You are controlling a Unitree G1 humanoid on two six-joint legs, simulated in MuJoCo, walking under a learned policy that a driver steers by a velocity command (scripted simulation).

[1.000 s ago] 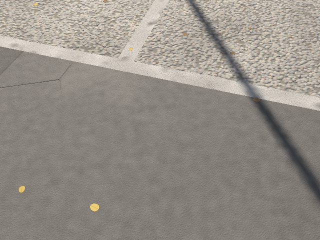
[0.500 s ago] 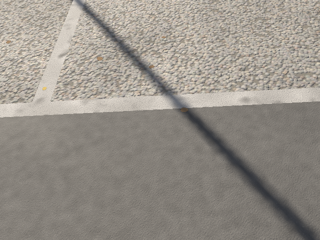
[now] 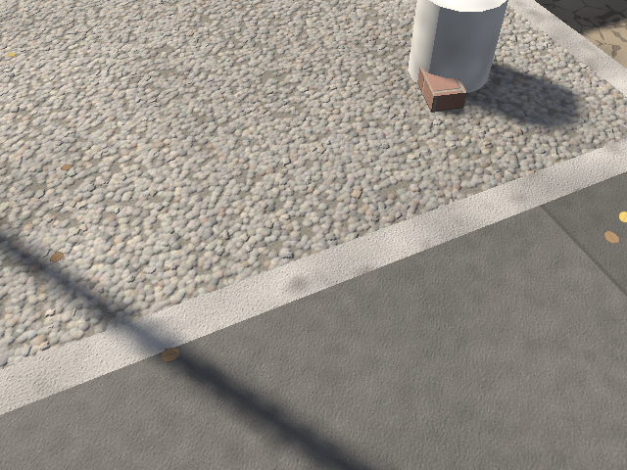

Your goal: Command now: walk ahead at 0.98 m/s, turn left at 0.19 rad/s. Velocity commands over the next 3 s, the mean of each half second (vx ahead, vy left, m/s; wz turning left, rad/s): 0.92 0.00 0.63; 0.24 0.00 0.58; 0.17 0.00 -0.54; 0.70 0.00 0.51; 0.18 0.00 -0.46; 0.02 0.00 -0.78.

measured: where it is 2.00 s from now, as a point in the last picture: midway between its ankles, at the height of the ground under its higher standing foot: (238, 246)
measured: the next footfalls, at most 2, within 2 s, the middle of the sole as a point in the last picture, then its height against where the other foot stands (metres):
right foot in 0.24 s outside the picture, level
left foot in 0.62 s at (244, 374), level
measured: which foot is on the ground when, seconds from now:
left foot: down 0.00-0.26, up 0.28-0.60, down 0.62-1.00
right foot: up 0.00-0.22, down 0.24-0.62, up 0.64-1.00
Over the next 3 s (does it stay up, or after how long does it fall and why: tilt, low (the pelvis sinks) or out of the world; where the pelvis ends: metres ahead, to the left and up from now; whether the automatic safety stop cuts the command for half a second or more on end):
stays up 1.32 0.56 0.01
